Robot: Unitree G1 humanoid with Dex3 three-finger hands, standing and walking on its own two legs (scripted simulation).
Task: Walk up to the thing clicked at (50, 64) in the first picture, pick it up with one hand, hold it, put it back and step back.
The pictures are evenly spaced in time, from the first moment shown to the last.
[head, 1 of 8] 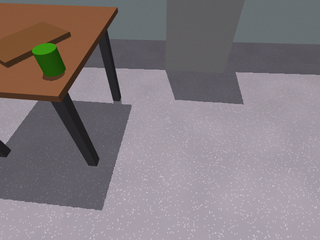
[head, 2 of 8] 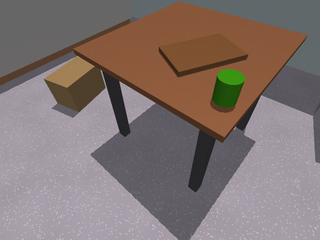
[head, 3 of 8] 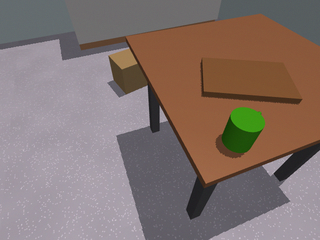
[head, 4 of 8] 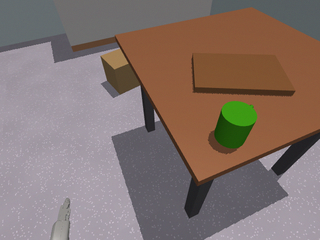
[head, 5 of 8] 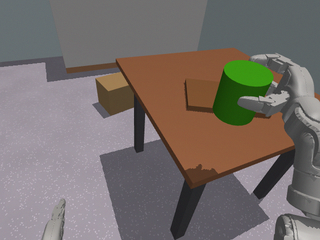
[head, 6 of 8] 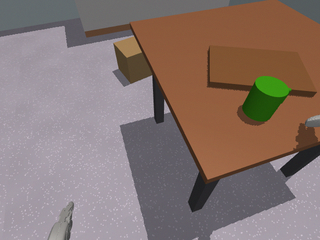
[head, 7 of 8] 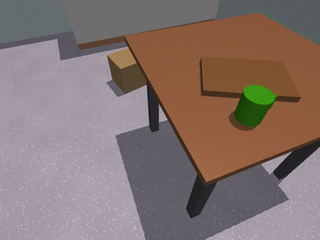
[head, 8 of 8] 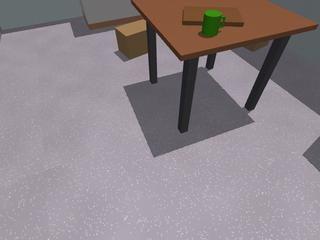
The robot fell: no
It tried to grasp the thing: yes
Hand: right
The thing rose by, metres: 0.23
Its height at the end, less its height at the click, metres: +0.00
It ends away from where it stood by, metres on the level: 0.11
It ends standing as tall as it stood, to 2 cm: yes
